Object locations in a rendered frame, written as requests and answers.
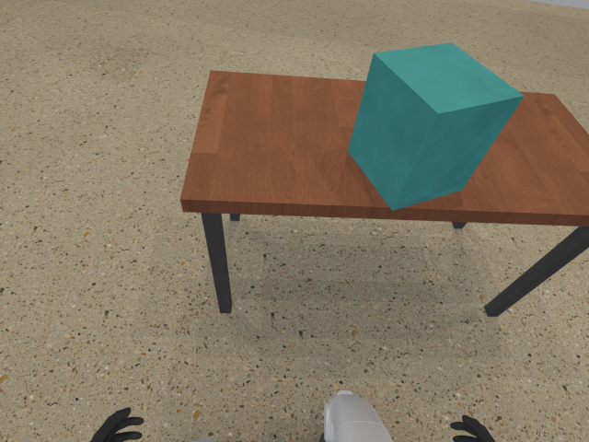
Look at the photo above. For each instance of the left robot hand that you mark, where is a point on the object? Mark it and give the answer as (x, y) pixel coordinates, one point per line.
(116, 422)

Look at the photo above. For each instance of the carton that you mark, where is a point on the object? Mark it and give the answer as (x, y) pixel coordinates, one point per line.
(427, 117)

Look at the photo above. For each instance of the right robot hand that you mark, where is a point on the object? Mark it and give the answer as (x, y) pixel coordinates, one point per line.
(474, 427)

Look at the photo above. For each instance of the right robot thigh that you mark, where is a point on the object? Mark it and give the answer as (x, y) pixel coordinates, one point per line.
(351, 418)

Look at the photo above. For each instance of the table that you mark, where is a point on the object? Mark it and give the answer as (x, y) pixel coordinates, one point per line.
(278, 145)

